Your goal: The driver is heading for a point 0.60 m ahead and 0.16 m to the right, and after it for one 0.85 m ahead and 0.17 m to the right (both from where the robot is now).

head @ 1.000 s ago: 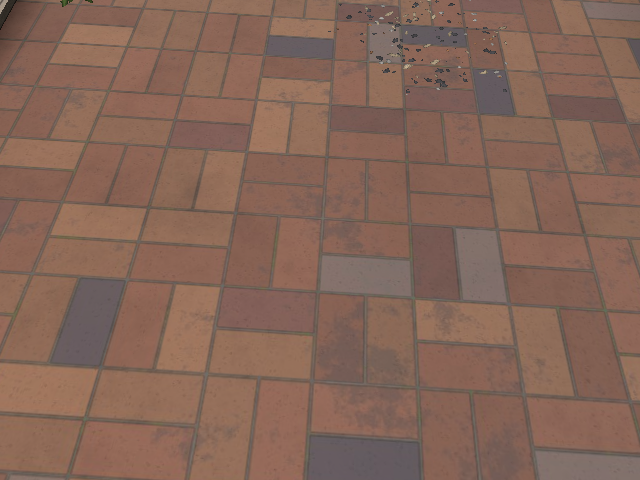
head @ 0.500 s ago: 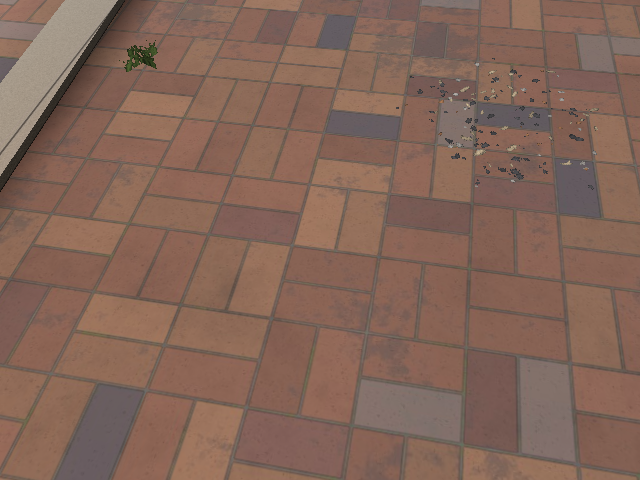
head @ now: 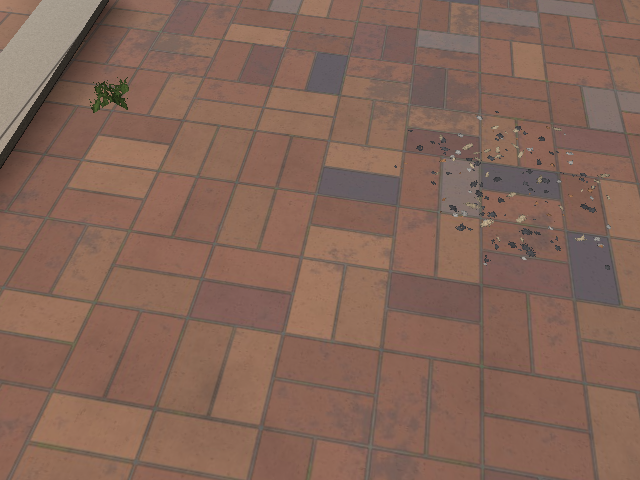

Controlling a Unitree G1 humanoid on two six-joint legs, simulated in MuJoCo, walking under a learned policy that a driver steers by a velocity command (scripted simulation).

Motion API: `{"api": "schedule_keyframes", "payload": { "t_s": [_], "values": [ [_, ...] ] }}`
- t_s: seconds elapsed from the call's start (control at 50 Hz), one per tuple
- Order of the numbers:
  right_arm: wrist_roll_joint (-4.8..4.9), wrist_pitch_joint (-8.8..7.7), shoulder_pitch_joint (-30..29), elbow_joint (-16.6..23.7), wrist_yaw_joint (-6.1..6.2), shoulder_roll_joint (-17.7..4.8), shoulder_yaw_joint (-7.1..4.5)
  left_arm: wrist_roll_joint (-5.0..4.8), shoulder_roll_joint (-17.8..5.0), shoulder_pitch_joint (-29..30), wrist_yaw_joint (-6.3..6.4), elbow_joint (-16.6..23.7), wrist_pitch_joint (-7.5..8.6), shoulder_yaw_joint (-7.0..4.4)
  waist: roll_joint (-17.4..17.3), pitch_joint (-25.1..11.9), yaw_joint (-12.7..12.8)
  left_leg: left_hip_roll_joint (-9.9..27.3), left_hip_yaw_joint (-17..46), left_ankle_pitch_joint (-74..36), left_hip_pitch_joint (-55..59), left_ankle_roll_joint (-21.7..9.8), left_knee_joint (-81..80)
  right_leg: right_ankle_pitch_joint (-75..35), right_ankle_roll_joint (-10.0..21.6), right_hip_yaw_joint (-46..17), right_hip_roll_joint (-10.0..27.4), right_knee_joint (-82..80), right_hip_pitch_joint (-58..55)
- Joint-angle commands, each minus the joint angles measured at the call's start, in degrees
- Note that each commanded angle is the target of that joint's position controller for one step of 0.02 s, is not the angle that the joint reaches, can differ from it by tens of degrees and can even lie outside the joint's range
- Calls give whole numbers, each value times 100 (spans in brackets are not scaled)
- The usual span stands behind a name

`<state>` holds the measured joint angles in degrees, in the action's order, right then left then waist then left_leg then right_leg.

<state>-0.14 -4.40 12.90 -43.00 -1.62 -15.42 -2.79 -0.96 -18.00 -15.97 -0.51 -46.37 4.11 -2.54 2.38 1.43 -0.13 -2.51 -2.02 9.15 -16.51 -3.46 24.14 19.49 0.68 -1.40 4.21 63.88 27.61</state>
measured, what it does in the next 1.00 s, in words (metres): walks ahead: right foot, then left foot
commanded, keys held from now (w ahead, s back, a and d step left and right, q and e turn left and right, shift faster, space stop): w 0.58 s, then w+e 0.10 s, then e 0.32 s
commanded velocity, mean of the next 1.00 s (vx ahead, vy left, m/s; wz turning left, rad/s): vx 0.43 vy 0.00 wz -0.13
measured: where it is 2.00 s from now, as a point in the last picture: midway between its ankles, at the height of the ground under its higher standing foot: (341, 430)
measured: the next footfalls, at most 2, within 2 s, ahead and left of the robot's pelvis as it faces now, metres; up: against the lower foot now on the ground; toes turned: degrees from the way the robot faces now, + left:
right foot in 0.36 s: +0.37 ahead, -0.15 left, +0.00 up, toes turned -2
left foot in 0.84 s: +0.66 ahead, +0.08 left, +0.00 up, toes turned -6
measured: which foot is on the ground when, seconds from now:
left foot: down 0.00-0.38, up 0.40-0.82, down 0.84-1.00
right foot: up 0.00-0.34, down 0.36-0.84, up 0.86-1.00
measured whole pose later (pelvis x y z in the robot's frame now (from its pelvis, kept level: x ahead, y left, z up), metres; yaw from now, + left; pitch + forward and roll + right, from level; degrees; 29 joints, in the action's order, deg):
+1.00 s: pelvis +0.51 -0.01 -0.01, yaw -11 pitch +2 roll +0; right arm -1.4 -2.7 2.8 -44.7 0.1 -14.1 -2.2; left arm -1.3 -18.3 -16.6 2.3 -46.1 -1.5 -4.4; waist 2.0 3.4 2.1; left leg 1.7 -3.6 5.9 -23.6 -1.3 27.5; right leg 29.8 -3.1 -2.0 1.0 65.9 27.8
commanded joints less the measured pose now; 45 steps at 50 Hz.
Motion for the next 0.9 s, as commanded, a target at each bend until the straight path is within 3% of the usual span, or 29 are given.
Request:
{"api": "schedule_keyframes", "payload": {
  "t_s": [0.02, 0.08, 0.14, 0.24, 0.3, 0.32, 0.34, 0.36, 0.38, 0.4, 0.42, 0.44, 0.46, 0.5, 0.54, 0.62, 0.68, 0.72, 0.78, 0.82, 0.84, 0.86, 0.88, 0.9],
  "values": [
    [5, -163, -75, 222, 3, -688, -171, 49, -332, -217, 28, 317, -42, -109, -759, -234, 147, 1480, 1501, -729, 555, -1105, -1545, -527, -140, -192, 401, -223, 741],
    [10, -175, 108, 33, 77, -832, -209, 93, -253, 355, 43, 493, -50, -82, -574, -26, 43, 1388, 1071, -1107, 573, -1077, -1694, -1414, -252, -171, 426, -1162, 1033],
    [51, -131, 347, -126, 128, -935, -218, 77, -113, 973, -20, 632, 16, -23, -531, 94, -184, 1214, 683, -1119, 639, -882, -1716, -2335, -221, -19, 255, -2339, 808],
    [124, -8, 886, -481, 157, -1080, -252, 8, -171, 1746, -157, 921, 84, -11, -519, 262, -441, 1557, 761, -1025, 1477, -797, -1430, -2328, -50, 4, 64, -3215, 891],
    [136, 97, 895, -596, 199, -1156, -290, 23, -312, 1635, -223, 958, 118, -54, -629, 145, -265, 1739, 829, -1767, 1988, -641, -970, -1670, 180, 71, -61, -3462, 614],
    [137, 128, 798, -597, 211, -1200, -300, 35, -414, 1307, -217, 882, 127, -107, -688, -56, -50, 1664, 746, -2592, 2017, -560, -573, -1526, 284, 228, -218, -3562, 78],
    [123, 163, 726, -590, 221, -1137, -269, 54, -611, 568, -182, 655, 128, -227, -615, -519, 331, 1394, 524, -3338, 1851, -423, 298, -1607, 440, 401, -393, -3678, -982],
    [32, 160, 756, -490, 238, -905, -162, 90, -955, -417, -126, 431, 114, -354, -307, -1326, 703, 1095, 286, -2603, 981, -229, 1723, -1928, 731, -167, 177, -3387, -2650],
    [12, 43, 1469, -392, 185, -285, 33, 129, -1504, -932, -105, 326, 65, -492, 1052, -2144, 523, 127, 24, -47, -1437, 229, 3992, -847, 1655, -2757, 1576, -3712, -4890],
    [49, -80, 1265, -489, 146, -535, -11, 58, -1034, -1070, -114, 306, 39, -360, 1120, -2369, 683, -11, 824, 2372, -2218, 207, 4757, -151, 1727, -4010, 1785, -4502, -5059],
    [217, -152, 758, -330, 98, -963, -137, 46, -804, -653, -103, 349, 40, -264, 723, -1478, 641, 331, 883, 2103, -2727, 123, 5083, 207, 1469, -3300, 1642, -4644, -4383],
    [241, -177, 367, -227, 104, -942, -125, 63, -701, -238, -92, 428, 35, -227, 337, -893, 494, 636, 676, 1579, -2705, 87, 4875, -80, 1329, -2609, 1434, -4773, -3535],
    [154, -162, 160, -193, 126, -881, -134, 106, -551, 66, -109, 443, 43, -186, 98, -453, 341, 821, 591, 1198, -2538, 108, 4505, -536, 1280, -2101, 1217, -4986, -2762],
    [99, -39, 394, -291, 154, -700, -142, 161, -367, 344, -130, 455, 108, -139, 318, -306, 16, 1035, 635, 755, -1867, 176, 4065, -1178, 1216, -1515, 928, -5326, -1967],
    [70, 63, 435, -326, 181, -528, -113, 118, -433, 318, -127, 371, 177, -164, 280, -235, -82, 1069, 568, 511, -1805, 288, 3767, -1653, 1301, -1122, 864, -5543, -1716],
    [-16, 34, -398, -59, 184, -436, -80, 75, -606, -29, -29, 154, 151, -223, 62, 19, 92, 1042, 518, -644, -2139, 469, 2370, -2110, 1250, -675, 711, -5704, -1792],
    [20, -54, -1029, 92, 114, -335, -31, 12, -728, -315, 45, 17, 82, -263, 69, 127, 290, 775, 399, -1366, -1780, 539, 1245, -1962, 1117, -490, 552, -5653, -1774],
    [15, -109, -1363, 184, 61, -340, -22, 3, -758, -527, 83, -105, 7, -275, 72, 202, 384, 568, 357, -1549, -1535, 556, 795, -2501, 1058, -500, 552, -5371, -1874],
    [-12, -172, -1352, 235, 17, -573, -104, -31, -818, -573, 157, -154, -125, -324, 295, -18, 250, 399, 540, -1388, -1158, 410, 322, -3081, 802, -779, 632, -4610, -2315],
    [-52, -199, -729, 32, 56, -793, -201, -41, -801, -309, 201, -48, -182, -344, 362, -358, -103, 335, 484, -1453, -296, 229, 28, -3293, 569, -892, 482, -3879, -2306],
    [-113, -216, -208, -93, 109, -1037, -283, -10, -621, -290, 203, 39, -182, -292, 159, -772, -316, 618, 572, -2355, 708, 49, -38, -2959, 341, -740, 111, -3069, -1951],
    [-249, -190, 386, -106, 177, -1466, -362, 149, -173, -480, 196, 246, -167, -154, -876, -1688, -379, 1883, 1574, -4510, 2509, -388, 548, -735, 37, -414, -467, -1327, -708],
    [-169, -54, 382, -60, 161, -1457, -346, 66, 126, -1559, 181, 144, -154, -51, -2125, -2631, -53, 3074, 3005, -4793, 3701, -1232, 604, 2498, -193, -334, -875, 218, 557],
    [-75, 50, 213, 66, 147, -1100, -272, -56, -480, -1476, 191, 50, -206, -202, -1578, -2576, -177, 2767, 3002, -3304, 3186, -1159, 181, 2118, -250, -654, -547, 754, 747]
  ]
}}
